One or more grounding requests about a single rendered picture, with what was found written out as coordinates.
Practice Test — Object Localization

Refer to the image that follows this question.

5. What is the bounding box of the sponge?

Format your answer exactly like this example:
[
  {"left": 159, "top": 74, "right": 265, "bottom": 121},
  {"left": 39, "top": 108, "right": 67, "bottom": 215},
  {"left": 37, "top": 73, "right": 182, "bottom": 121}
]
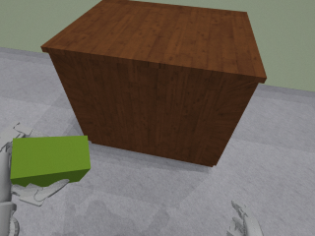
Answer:
[{"left": 10, "top": 135, "right": 91, "bottom": 188}]

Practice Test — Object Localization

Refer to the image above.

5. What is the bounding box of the table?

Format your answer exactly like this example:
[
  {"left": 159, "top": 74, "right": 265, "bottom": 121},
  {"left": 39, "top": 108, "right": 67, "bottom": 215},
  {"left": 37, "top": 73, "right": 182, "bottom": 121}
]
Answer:
[{"left": 40, "top": 0, "right": 267, "bottom": 167}]

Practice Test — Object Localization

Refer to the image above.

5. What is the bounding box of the right robot hand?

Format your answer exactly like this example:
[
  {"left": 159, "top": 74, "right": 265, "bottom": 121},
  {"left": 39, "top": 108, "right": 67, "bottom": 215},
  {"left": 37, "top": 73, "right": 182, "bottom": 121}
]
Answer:
[{"left": 226, "top": 200, "right": 264, "bottom": 236}]

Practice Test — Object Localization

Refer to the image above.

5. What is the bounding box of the left robot forearm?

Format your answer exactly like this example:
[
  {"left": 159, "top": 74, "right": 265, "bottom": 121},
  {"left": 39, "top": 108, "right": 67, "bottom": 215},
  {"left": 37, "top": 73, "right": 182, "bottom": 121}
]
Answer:
[{"left": 0, "top": 202, "right": 20, "bottom": 236}]

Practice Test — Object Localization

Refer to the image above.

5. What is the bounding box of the left robot hand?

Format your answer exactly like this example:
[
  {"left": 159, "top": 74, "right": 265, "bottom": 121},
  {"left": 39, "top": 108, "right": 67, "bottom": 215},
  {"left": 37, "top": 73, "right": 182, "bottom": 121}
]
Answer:
[{"left": 0, "top": 120, "right": 70, "bottom": 207}]

